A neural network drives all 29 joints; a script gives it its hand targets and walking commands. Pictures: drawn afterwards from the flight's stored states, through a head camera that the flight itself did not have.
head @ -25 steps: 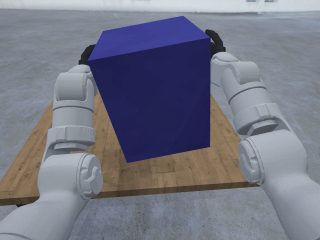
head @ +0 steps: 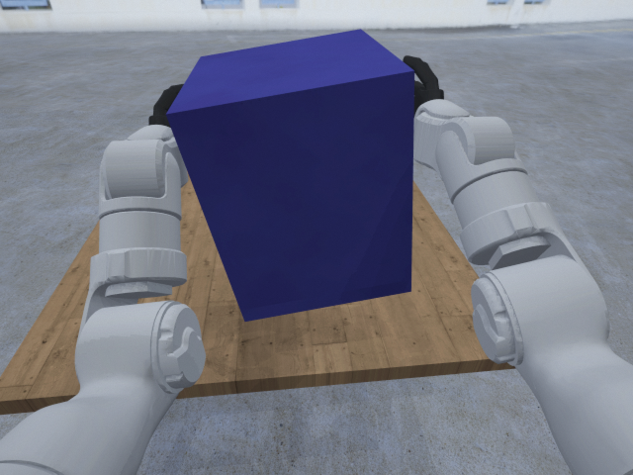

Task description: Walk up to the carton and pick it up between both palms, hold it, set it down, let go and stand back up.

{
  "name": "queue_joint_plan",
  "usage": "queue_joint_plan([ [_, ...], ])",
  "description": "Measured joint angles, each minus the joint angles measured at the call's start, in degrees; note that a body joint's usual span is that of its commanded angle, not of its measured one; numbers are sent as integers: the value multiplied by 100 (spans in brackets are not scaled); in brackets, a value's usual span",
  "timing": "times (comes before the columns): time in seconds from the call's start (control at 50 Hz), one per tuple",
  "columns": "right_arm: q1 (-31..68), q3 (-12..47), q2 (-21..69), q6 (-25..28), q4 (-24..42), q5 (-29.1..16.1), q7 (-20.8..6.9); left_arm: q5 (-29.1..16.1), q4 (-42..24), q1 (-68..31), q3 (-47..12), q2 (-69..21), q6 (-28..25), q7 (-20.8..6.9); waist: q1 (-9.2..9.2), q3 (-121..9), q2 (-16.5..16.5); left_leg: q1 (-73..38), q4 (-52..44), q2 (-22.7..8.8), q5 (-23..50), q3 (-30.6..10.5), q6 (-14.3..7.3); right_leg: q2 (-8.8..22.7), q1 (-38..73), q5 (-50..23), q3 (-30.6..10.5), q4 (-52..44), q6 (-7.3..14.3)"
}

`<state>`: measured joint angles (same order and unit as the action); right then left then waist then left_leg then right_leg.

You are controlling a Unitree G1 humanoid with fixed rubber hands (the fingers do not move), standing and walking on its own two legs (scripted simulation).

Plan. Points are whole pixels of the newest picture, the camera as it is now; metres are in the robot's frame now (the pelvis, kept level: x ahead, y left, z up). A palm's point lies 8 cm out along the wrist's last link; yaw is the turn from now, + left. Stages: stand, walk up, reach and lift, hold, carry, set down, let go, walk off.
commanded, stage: hold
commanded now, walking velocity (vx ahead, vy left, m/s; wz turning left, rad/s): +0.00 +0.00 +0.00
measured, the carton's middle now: (304, 172) +0.37 +0.00 +0.27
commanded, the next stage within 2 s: none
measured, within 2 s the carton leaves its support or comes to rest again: neither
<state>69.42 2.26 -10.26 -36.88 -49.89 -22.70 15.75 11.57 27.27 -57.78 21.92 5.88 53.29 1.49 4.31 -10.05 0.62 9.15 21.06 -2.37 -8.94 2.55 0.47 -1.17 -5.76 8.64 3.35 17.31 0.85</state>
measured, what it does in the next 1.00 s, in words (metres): stands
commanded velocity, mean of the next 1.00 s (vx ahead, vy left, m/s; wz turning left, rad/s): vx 0.00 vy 0.00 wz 0.00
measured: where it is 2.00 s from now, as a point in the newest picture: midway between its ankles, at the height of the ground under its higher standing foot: outside the picture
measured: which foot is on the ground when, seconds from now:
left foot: down 0.00-1.00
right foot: down 0.00-1.00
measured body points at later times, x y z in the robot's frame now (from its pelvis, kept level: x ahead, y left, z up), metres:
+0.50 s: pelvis +0.00 +0.00 +0.00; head -0.09 +0.00 +0.44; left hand +0.39 +0.15 +0.30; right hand +0.39 -0.14 +0.33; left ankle +0.03 +0.12 -0.75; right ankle +0.01 -0.11 -0.75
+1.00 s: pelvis +0.01 +0.00 +0.00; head -0.09 +0.02 +0.44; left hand +0.39 +0.15 +0.30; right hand +0.39 -0.14 +0.33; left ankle +0.03 +0.12 -0.75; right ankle +0.01 -0.11 -0.75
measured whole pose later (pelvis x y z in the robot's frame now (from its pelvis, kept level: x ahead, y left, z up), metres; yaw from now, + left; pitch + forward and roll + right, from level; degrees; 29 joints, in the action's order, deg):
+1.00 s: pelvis +0.01 +0.00 +0.00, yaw +0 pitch -3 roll -1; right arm 68.1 2.7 -10.8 -37.2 -49.1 -24.5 15.9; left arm 12.1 25.3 -56.4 20.5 5.2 53.4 2.0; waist 5.3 -10.7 0.0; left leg 8.9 21.6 -2.3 -9.8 2.4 0.5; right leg -1.2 -5.1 9.0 3.3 17.0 0.7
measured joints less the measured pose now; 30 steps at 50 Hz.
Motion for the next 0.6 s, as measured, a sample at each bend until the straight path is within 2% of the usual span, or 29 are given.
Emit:
queue_joint_plan([
  [0.26,77,-179,39,74,-314,102,-69,29,252,-59,-43,8,-86,18,50,-84,-84,125,33,-7,41,-45,19,-9,-126,-9,40,65,27],
  [0.46,234,-174,-1,161,-518,146,-126,70,507,-311,67,24,-183,62,-25,-92,-10,148,-15,2,70,-25,1,-1,-173,-23,18,55,18],
  [0.6,76,-39,15,144,-334,75,-76,-3,367,-137,-16,44,-205,49,-18,-115,6,128,-15,-5,38,-52,12,-13,-110,-21,40,-17,16],
])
